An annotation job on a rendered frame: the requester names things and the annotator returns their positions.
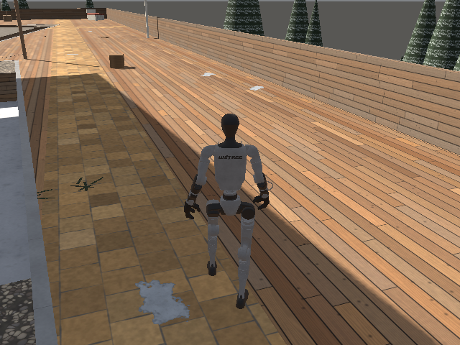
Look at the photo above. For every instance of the right robot upper arm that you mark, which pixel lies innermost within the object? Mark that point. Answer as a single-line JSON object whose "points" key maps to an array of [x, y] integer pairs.
{"points": [[252, 152]]}

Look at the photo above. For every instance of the left robot upper arm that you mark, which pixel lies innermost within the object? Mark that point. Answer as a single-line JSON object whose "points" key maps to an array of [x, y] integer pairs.
{"points": [[203, 164]]}

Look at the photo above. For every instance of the robot right hand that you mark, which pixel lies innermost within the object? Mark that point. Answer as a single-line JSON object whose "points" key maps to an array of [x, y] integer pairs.
{"points": [[259, 199]]}

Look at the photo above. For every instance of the robot right forearm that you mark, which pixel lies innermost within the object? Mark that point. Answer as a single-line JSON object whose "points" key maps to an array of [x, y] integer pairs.
{"points": [[263, 188]]}

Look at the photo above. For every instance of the robot right shin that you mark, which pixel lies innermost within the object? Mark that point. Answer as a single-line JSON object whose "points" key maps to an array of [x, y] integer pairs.
{"points": [[243, 272]]}

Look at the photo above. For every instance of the robot left forearm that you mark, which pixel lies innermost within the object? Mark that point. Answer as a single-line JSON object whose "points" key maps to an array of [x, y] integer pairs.
{"points": [[194, 191]]}

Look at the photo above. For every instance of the robot right thigh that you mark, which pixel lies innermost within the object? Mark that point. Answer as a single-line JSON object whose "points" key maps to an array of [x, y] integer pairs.
{"points": [[247, 225]]}

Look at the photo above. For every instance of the robot left hand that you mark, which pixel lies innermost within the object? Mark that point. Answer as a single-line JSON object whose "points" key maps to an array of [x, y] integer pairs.
{"points": [[188, 209]]}

